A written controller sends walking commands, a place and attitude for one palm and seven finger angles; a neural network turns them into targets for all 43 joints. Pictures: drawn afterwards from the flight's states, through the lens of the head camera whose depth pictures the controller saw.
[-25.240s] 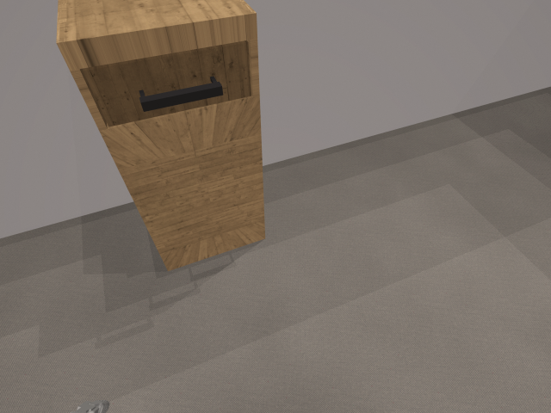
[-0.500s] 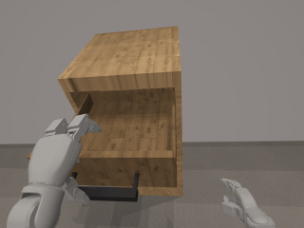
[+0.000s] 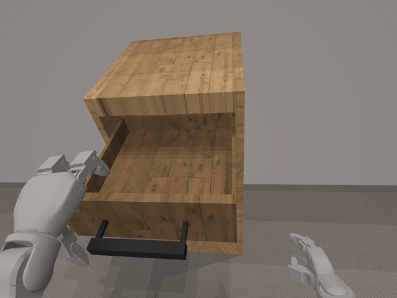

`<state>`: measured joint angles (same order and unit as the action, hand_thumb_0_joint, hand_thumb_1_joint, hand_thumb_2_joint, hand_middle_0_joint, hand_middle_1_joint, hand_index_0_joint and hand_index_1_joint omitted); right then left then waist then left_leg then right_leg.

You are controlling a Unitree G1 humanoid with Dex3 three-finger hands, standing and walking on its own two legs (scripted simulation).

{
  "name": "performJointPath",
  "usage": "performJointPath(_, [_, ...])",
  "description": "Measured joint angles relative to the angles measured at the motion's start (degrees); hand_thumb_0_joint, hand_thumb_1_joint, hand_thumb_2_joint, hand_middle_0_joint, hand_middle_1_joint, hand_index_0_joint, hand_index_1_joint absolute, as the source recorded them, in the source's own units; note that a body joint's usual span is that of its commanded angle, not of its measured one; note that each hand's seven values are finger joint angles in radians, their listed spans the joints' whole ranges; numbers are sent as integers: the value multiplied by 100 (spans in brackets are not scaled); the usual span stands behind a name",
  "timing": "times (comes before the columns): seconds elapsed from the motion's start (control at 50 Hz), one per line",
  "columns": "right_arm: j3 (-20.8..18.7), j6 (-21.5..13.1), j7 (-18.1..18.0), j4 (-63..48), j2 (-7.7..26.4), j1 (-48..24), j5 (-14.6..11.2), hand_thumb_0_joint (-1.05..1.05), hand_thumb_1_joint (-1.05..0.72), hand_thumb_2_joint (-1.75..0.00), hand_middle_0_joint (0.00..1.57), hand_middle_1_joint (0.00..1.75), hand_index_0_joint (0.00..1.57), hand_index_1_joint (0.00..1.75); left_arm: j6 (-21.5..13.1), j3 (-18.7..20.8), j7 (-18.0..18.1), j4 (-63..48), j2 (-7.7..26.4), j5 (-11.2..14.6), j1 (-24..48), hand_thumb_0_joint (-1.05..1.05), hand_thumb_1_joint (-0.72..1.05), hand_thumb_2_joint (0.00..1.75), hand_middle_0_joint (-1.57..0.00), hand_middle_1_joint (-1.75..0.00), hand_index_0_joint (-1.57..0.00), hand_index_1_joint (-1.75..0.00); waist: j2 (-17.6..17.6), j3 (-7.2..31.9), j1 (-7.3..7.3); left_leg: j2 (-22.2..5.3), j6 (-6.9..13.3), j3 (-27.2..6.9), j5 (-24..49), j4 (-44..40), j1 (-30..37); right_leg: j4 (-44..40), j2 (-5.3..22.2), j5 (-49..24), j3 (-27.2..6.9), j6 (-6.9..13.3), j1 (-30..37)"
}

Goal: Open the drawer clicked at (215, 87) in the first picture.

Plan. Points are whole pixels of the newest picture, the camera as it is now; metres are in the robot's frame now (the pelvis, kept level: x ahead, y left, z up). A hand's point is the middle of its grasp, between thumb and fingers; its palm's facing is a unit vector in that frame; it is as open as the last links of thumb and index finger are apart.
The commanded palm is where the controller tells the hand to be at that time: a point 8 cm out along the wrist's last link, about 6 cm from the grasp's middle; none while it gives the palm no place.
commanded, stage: draw the hand back to the body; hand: left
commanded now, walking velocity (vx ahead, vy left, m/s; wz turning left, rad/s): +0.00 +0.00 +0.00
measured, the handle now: (140, 237) +0.22 +0.17 +0.03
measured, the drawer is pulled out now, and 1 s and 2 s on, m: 0.29 0.29 0.29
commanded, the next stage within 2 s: step back with the hand held close in 1.04 s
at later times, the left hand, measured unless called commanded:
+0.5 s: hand (71, 184) +0.21 +0.22 +0.21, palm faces +0.38 -0.85 -0.37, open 11.7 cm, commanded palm +0.15 +0.27 +0.23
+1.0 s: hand (61, 182) +0.21 +0.25 +0.21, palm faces +0.47 -0.79 -0.39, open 7.7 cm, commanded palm +0.15 +0.29 +0.22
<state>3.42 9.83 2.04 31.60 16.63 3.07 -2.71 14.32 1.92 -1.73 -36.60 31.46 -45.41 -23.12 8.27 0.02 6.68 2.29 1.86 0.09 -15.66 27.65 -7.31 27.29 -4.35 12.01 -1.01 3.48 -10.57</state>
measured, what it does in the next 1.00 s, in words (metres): stands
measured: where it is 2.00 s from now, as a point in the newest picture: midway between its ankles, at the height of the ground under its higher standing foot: outside the picture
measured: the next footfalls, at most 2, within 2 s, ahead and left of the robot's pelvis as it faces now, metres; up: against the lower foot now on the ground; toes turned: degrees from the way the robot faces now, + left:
none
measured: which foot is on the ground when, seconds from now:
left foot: down 0.00-1.00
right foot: down 0.00-1.00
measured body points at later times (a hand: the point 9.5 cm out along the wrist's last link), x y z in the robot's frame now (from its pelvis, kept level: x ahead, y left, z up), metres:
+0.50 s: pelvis +0.03 +0.01 +0.00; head +0.01 +0.00 +0.45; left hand +0.18 +0.27 +0.23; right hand +0.21 -0.19 -0.09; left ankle +0.00 +0.10 -0.74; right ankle +0.03 -0.08 -0.74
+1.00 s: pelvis +0.04 +0.01 +0.00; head +0.02 -0.02 +0.45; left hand +0.18 +0.29 +0.23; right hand +0.25 -0.19 -0.08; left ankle +0.00 +0.10 -0.74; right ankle +0.03 -0.08 -0.74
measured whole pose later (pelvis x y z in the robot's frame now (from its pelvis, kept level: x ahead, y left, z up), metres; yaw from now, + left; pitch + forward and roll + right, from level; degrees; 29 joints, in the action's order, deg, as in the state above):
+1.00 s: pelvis +0.04 +0.01 +0.00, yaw +3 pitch -3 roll -1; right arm 2.0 -5.5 -3.0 35.3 12.1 9.3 -1.3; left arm -7.5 20.1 6.1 -33.4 20.5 5.3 -27.6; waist 4.0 -0.1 3.7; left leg 2.7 2.1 -2.5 -17.8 27.2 -6.7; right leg 25.4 -3.9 14.3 1.4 3.3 -8.6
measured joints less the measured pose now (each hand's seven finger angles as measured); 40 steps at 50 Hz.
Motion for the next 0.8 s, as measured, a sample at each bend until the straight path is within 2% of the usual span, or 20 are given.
performJointPath(0.06, [-7, -40, -41, -13, 1, 31, 19, 1, -90, -90, 20, 30, 20, 30, -88, 59, -11, 4, 12, -2, -25, 0, -49, 30, -32, -120, -32, -120, -32, 4, -4, 25, 19, -15, 6, -17, -1, -11, 26, 4, 13, -20, 3])
performJointPath(0.08, [-26, -134, -81, -51, -16, 54, 25, 1, -90, -90, 20, 30, 20, 30, -256, 244, 26, -62, -119, 972, -49, 0, -49, 30, -32, -120, -32, -120, -27, -44, -48, 23, 28, -47, 0, 3, 5, -42, 26, -1, 43, -24, 43])
performJointPath(0.1, [-40, -347, -142, -68, -70, 81, 62, 1, -90, -90, 20, 30, 20, 30, -571, 462, 128, -92, -325, 1964, -125, 0, -49, 30, -31, -120, -32, -120, -46, -104, -113, 24, 36, -74, -10, 24, 11, -65, 27, -5, 70, -24, 76])
performJointPath(0.12, [-38, -568, -210, -75, -152, 119, 95, 1, -90, -90, 20, 30, 20, 30, -893, 640, 228, -114, -539, 2775, -266, 0, -48, 30, -31, -119, -32, -120, -100, -147, -185, 24, 38, -90, -18, 26, 16, -82, 28, -6, 85, -23, 92])
performJointPath(0.14, [-31, -763, -277, -93, -239, 187, 113, 1, -90, -90, 20, 30, 20, 30, -1145, 749, 302, -167, -731, 3390, -413, 0, -47, 31, -31, -119, -32, -119, -173, -178, -243, 20, 35, -102, -21, 13, 27, -107, 25, -8, 95, -22, 111])
performJointPath(0.16, [-24, -945, -346, -113, -318, 287, 131, 1, -90, -90, 20, 30, 20, 30, -1350, 804, 366, -238, -878, 3834, -526, 0, -46, 31, -31, -118, -32, -118, -253, -192, -273, 13, 30, -115, -25, 0, 37, -138, 19, -11, 105, -20, 131])
performJointPath(0.18, [-10, -1120, -411, -112, -378, 394, 151, 1, -90, -90, 20, 30, 20, 30, -1531, 848, 435, -310, -968, 4153, -599, 0, -45, 32, -31, -117, -32, -117, -321, -197, -279, 0, 21, -124, -36, 1, 45, -168, 5, -13, 113, -15, 154])
performJointPath(0.22, [5, -1401, -491, -55, -460, 593, 196, 1, -90, -90, 20, 30, 20, 30, -1852, 948, 578, -397, -1080, 4513, -639, 0, -41, 34, -31, -115, -32, -115, -424, -198, -286, -15, 11, -151, -69, 10, 71, -212, -9, -5, 136, -5, 209])
performJointPath(0.28, [10, -1597, -513, 111, -516, 799, 220, 1, -90, -90, 20, 30, 20, 30, -2144, 1119, 705, -348, -1220, 4763, -532, -1, -34, 37, -30, -110, -31, -110, -508, -200, -303, -3, 15, -190, -97, -10, 129, -247, 3, 30, 170, -7, 285])
performJointPath(0.36, [1, -1658, -495, 352, -522, 906, 242, 1, -90, -90, 20, 30, 20, 30, -2285, 1308, 766, -137, -1290, 4891, -367, -1, -23, 42, -29, -102, -30, -103, -547, -203, -334, 20, 36, -203, -112, -45, 159, -261, 26, 65, 179, -24, 310])
performJointPath(0.54, [-117, -1644, -492, 459, -454, 849, 208, 1, -90, -90, 20, 30, 20, 30, -2274, 1534, 745, -3, -1105, 4983, -572, 0, 7, 55, -27, -83, -27, -83, -496, -131, -408, 43, 68, -149, -166, -73, 134, -233, 46, 133, 122, -64, 249])
performJointPath(0.8, [-180, -1535, -521, 366, -433, 600, 137, 1, -90, -90, 20, 30, 20, 30, -2227, 1919, 783, 343, -1044, 5065, -427, 0, 52, 74, -23, -54, -24, -54, -447, -46, -318, 58, 61, -209, -196, -58, 73, -205, 63, 195, 182, -57, 199])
